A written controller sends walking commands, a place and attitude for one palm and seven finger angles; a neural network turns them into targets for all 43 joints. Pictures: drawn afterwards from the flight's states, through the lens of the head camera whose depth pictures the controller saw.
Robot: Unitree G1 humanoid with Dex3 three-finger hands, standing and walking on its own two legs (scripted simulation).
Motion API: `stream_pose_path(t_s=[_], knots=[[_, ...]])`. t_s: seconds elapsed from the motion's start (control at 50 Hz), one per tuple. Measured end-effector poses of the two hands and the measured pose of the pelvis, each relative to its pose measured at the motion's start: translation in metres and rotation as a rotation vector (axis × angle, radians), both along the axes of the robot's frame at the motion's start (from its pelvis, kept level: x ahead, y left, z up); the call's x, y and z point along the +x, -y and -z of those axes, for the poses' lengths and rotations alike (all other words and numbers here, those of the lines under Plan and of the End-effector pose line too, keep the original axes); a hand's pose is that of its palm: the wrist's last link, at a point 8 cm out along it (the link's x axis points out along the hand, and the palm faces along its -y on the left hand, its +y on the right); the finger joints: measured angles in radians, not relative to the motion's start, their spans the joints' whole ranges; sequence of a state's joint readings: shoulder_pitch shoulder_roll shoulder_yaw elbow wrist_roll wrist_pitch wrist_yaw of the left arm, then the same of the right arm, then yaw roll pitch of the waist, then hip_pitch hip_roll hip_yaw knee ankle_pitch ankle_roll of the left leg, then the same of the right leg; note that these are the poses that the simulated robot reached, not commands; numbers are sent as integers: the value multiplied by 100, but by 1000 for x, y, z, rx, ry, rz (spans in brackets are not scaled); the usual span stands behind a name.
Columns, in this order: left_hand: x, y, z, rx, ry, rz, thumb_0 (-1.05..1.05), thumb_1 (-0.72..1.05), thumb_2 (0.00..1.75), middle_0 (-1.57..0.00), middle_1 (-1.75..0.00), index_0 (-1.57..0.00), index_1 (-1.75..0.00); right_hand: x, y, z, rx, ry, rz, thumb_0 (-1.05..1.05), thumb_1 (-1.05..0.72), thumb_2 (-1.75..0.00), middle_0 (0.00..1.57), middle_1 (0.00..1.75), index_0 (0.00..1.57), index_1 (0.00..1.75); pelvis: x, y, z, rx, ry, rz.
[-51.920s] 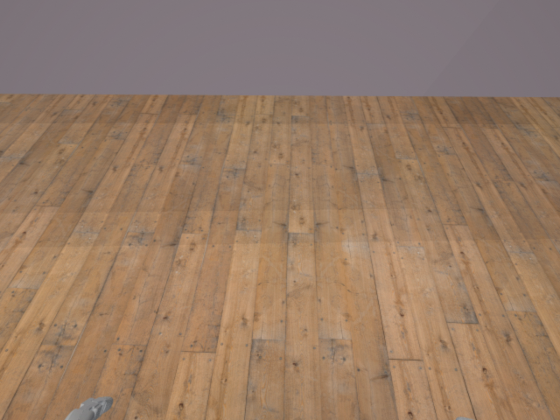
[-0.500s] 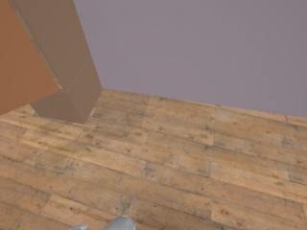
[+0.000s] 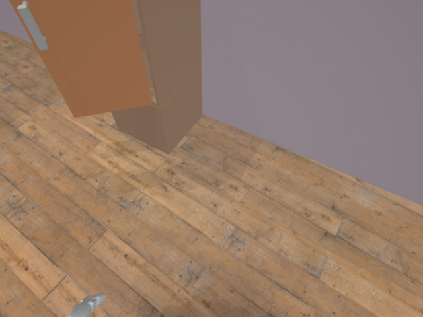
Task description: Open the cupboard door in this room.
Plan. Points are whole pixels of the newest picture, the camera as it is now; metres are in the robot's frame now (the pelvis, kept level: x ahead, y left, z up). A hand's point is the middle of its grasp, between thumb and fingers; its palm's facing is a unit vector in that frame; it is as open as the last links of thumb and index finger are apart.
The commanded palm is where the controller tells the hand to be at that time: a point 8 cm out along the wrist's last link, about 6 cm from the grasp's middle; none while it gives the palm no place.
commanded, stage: turn to face it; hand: left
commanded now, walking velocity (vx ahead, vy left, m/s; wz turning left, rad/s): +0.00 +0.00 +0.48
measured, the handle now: (34, 25) +0.91 +0.62 +0.06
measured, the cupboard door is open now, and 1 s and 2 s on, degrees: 46 46 46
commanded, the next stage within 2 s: take the last steps up to it in 0.32 s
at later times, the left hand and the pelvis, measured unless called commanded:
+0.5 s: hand out of the picture -0.04 +0.21 -0.19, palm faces +0.29 -0.93 -0.20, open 7.4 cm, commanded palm none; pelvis +0.00 +0.01 +0.00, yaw +13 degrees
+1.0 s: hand out of the picture +0.02 +0.19 -0.16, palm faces +0.37 -0.91 -0.18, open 7.4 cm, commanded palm none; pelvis +0.07 +0.03 +0.01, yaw +19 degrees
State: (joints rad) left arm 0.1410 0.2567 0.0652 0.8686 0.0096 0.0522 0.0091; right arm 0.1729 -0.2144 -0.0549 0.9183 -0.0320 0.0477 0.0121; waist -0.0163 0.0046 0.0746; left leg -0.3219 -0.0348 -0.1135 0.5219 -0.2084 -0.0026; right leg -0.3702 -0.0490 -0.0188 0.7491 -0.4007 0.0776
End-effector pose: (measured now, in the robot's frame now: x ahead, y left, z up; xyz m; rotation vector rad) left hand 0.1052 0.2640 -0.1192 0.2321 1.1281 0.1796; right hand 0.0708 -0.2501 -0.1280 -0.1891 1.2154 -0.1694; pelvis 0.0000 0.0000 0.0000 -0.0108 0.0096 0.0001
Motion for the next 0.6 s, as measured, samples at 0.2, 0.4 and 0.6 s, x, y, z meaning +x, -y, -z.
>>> stream_pose_path(t_s=[0.2, 0.4, 0.6], knots=[[-56, 38, -4, -14, -35, -117, 0, 90, 90, -20, -30, -20, -30, 18, 26, 9, 25, -48, -76, 1, -91, -90, 20, 30, 20, 29, 1, 22, -3, 34, 16, -126], [-134, 29, 28, -104, -154, -284, 1, 91, 90, -21, -30, -20, -30, 68, -17, -3, -23, 3, -239, 1, -91, -90, 20, 30, 20, 29, 2, 0, 4, 16, 11, -218], [-153, -2, 23, -109, -195, -347, 1, 91, 90, -20, -30, -20, -30, 71, -65, -14, -4, 52, -321, 1, -91, -90, 20, 30, 20, 30, 0, -17, -6, -10, 13, -256]])
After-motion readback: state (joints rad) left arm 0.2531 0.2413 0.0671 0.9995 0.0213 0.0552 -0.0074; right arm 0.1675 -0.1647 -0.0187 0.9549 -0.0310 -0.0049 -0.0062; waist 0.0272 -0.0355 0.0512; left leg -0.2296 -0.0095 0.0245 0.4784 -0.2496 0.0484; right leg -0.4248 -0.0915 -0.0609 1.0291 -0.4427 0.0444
